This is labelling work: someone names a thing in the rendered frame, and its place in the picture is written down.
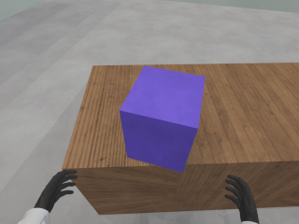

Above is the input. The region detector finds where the left robot hand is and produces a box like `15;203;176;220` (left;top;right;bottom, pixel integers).
34;169;78;213

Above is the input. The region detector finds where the right robot hand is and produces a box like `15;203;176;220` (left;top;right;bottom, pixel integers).
224;175;260;224

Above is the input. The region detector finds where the carton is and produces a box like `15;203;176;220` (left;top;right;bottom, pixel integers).
120;65;206;173

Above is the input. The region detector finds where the left robot forearm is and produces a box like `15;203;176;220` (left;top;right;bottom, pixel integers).
18;207;50;224

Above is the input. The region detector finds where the pedestal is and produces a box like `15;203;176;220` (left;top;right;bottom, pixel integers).
62;63;299;215

